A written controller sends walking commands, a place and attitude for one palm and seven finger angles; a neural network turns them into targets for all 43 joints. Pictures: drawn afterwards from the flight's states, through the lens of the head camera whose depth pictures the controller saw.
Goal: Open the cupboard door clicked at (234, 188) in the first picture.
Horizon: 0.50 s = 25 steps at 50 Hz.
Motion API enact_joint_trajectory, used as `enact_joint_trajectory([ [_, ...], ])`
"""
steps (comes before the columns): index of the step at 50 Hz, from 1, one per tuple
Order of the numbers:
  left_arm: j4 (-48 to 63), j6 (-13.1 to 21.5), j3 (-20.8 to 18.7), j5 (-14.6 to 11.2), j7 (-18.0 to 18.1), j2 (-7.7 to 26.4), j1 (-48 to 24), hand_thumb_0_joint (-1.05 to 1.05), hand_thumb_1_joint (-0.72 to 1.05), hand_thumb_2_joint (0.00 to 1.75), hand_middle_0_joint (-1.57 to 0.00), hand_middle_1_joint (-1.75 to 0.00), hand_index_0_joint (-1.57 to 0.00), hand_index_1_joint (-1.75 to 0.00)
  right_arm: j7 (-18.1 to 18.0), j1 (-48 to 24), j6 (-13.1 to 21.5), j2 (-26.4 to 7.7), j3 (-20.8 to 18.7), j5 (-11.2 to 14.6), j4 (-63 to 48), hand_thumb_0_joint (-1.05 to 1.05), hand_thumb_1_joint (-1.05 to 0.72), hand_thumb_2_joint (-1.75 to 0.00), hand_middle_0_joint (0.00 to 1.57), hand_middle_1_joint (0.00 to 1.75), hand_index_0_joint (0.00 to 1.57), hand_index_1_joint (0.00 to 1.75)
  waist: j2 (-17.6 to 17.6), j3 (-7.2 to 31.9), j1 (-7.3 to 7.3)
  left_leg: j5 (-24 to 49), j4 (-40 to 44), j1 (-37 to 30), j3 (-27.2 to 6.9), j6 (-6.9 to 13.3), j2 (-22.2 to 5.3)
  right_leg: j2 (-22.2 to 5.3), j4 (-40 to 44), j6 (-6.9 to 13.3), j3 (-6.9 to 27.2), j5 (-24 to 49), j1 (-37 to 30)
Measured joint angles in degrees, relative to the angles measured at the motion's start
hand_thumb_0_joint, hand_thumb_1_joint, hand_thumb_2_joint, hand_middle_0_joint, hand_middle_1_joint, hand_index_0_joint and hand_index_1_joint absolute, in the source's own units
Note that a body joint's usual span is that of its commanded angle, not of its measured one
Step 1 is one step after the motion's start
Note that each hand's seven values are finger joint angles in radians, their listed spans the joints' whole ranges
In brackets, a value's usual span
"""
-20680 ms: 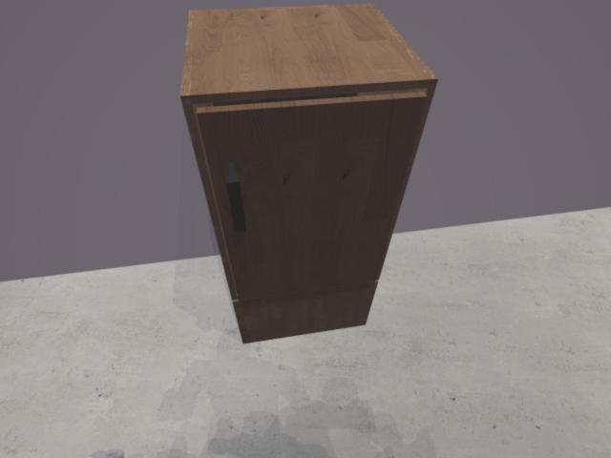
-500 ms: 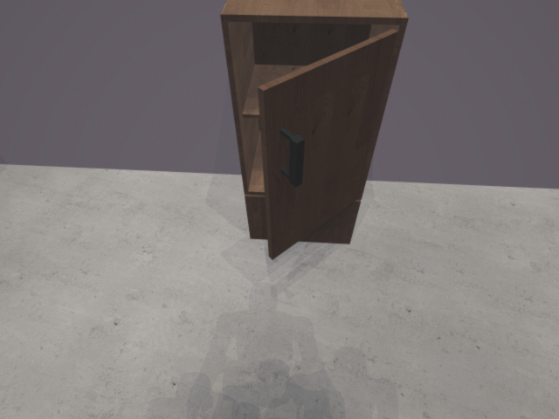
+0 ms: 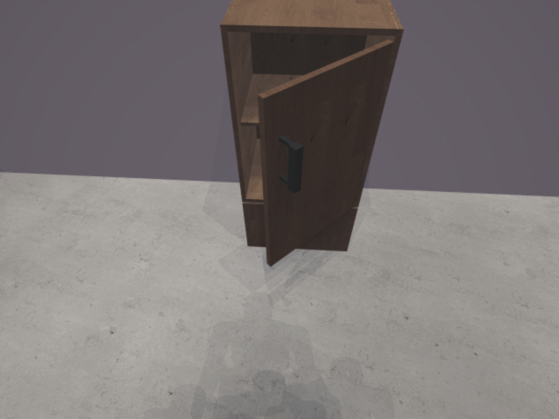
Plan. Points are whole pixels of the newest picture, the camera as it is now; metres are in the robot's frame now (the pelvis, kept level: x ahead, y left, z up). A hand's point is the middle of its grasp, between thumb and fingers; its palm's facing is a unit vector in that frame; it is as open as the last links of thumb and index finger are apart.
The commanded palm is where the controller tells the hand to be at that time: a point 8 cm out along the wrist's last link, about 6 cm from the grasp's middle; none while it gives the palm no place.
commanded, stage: look to check the result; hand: left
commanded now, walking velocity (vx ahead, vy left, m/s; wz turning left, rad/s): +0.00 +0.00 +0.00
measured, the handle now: (289, 164) +0.64 +0.02 -0.03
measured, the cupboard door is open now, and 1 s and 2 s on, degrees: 44 44 44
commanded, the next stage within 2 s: walk to a spot facing it in 0.54 s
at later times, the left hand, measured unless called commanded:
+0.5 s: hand out of the picture +0.02 +0.18 -0.17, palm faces +0.03 -0.98 -0.22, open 7.4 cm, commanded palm none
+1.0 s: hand out of the picture +0.07 +0.18 -0.18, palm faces -0.07 -0.97 -0.24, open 7.4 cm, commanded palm none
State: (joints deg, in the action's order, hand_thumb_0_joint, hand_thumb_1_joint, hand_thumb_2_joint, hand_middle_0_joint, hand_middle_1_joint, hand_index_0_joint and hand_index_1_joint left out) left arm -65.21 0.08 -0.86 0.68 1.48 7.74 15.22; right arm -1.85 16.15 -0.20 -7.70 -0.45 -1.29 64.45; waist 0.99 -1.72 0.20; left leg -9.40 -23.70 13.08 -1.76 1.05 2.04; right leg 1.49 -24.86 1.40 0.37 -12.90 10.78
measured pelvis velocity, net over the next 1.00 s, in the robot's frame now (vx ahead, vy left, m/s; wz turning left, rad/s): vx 0.01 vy -0.01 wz -0.13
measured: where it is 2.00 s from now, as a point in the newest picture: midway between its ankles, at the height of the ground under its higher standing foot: outside the picture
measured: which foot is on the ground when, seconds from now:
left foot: down 0.00-1.00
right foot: down 0.00-1.00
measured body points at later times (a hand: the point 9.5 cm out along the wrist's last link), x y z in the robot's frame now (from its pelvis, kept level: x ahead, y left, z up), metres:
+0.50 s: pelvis +0.01 +0.00 +0.00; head +0.03 -0.01 +0.45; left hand +0.02 +0.23 -0.15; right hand +0.02 -0.23 -0.16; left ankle +0.04 +0.11 -0.74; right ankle +0.01 -0.10 -0.74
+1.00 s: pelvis +0.01 -0.01 -0.01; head +0.05 -0.03 +0.44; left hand +0.07 +0.24 -0.16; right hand +0.03 -0.26 -0.17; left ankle +0.04 +0.11 -0.74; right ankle +0.00 -0.10 -0.74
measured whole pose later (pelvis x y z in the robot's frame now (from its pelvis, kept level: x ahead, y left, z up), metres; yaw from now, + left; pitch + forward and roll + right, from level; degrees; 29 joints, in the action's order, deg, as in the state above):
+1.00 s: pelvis +0.01 -0.01 -0.01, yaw -8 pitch +0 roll +2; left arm -58.9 -3.0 -3.9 1.2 -0.6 11.7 12.0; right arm -2.4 11.0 -1.4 -11.0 -2.9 -1.4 58.2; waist -0.5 -5.0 -1.1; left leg -15.0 -30.3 15.5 5.2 0.2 -0.9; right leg 4.0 -35.8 2.0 5.5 -17.6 17.6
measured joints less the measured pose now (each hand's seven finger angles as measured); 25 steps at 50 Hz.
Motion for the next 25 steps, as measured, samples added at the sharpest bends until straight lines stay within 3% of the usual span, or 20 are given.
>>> enact_joint_trajectory([
  [25, -0.1, 0.3, 0.0, -0.1, -0.2, 1.9, -2.2, 0.0, 0.9, 0.9, -0.2, -0.3, -0.2, -0.3, 0.1, -2.9, 0.1, -2.3, 0.1, 0.1, 0.4, 0.0, -0.91, -0.9, 0.2, 0.3, 0.2, 0.3, 0.0, -1.5, -0.17, -0.2, 1.3, -1.5, -0.4, -0.3, -0.3, 0.2, 1.8, 0.3, -0.3, 0.0, -1.8],
])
